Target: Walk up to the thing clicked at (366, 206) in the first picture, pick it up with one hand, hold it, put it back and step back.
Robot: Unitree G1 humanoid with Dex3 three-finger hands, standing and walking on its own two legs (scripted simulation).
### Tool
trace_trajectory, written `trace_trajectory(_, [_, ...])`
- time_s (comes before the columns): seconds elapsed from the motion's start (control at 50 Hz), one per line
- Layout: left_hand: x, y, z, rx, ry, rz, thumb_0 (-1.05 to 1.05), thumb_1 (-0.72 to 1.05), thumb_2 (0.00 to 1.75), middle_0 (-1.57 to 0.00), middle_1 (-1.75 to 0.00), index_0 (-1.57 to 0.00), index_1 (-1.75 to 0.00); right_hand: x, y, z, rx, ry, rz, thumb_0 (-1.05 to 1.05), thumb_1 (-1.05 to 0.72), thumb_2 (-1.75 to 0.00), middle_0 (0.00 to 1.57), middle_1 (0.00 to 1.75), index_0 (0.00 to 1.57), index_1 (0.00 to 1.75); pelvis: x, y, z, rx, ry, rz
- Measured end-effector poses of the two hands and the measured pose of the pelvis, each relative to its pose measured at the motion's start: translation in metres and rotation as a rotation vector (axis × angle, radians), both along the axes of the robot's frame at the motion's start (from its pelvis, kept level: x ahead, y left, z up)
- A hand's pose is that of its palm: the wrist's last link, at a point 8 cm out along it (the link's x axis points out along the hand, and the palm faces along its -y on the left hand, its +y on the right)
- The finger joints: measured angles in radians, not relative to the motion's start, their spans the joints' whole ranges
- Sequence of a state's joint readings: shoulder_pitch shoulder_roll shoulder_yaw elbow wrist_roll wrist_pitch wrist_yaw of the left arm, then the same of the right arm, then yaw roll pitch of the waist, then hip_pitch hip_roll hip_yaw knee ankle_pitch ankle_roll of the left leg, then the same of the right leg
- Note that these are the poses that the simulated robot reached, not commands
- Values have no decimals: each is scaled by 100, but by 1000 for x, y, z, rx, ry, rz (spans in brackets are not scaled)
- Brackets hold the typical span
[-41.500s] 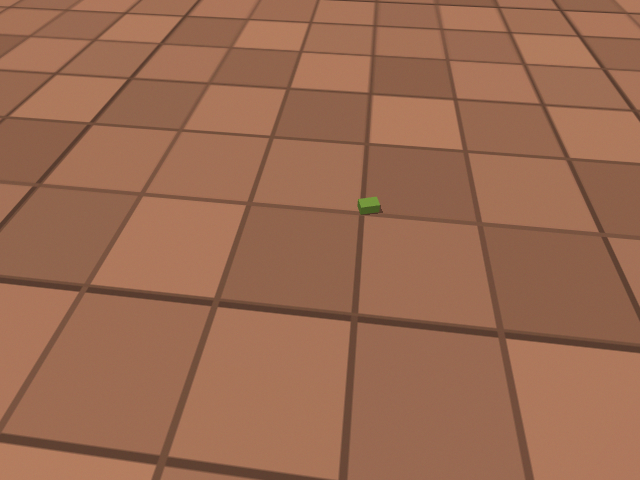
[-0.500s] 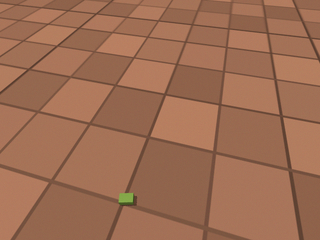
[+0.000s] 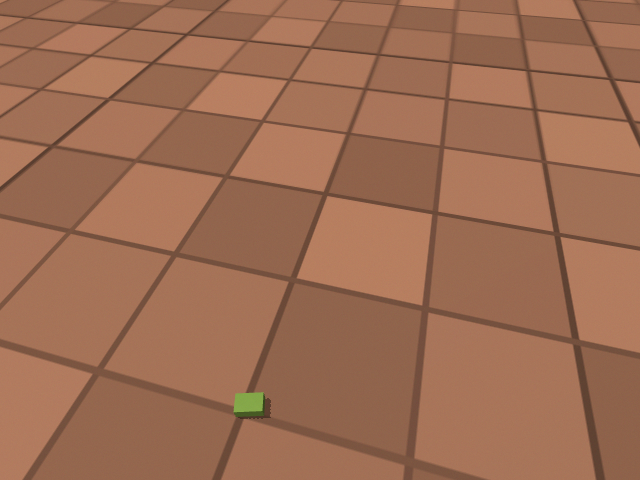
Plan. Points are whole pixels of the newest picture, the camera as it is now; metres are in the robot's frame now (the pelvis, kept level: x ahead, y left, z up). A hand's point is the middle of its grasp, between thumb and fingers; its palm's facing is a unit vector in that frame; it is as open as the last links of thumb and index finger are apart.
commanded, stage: stand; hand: left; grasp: from above
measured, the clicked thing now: (249, 404) +0.46 +0.23 -0.76
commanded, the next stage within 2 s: step back in 0.94 s
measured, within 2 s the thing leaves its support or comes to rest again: neither
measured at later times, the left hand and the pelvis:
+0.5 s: hand out of the picture +0.06 +0.24 -0.16, palm faces +0.02 -0.94 -0.34, open 7.3 cm; pelvis +0.00 +0.00 +0.00, yaw +0 degrees
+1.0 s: hand out of the picture +0.07 +0.25 -0.16, palm faces +0.01 -0.94 -0.35, open 7.3 cm; pelvis +0.00 -0.01 +0.00, yaw +0 degrees
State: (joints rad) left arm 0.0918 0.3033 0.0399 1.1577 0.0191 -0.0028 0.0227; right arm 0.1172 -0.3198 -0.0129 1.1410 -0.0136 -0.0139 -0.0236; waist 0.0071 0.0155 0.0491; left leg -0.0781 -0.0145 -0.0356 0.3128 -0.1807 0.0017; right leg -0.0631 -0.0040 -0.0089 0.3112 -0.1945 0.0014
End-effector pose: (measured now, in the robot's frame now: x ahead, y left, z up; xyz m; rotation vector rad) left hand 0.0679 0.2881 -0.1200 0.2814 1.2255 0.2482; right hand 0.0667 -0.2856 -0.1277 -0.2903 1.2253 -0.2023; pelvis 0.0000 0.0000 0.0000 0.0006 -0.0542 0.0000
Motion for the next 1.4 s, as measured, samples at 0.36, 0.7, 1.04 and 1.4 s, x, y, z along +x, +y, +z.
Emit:
trace_trajectory(0.36, [-10, -1, -1, -2, 23, -3, 0, 90, 90, -20, -30, -21, -30, -9, -6, 0, 1, 21, -3, 1, -91, -90, 20, 30, 20, 30, -2, -3, 0, 1, 6, -1])
trace_trajectory(0.7, [-7, -3, 0, -1, 21, -15, 0, 90, 90, -20, -30, -21, -30, -8, -11, 1, -1, 20, -1, 1, -91, -90, 20, 30, 20, 30, -1, -6, 0, 1, 11, -3])
trace_trajectory(1.04, [-2, 7, -1, 21, 10, -22, 0, 90, 90, -20, -30, -21, -30, -5, -18, -1, -15, 26, -5, 1, -91, -90, 20, 30, 20, 30, -11, -5, -5, -12, 26, -6])
trace_trajectory(1.4, [10, 55, -18, 30, -54, -122, 0, 91, 90, -20, -30, -20, -30, -73, 13, 13, -108, 62, -29, 1, -91, -90, 20, 30, 20, 30, -61, 40, -14, -25, 40, -34])
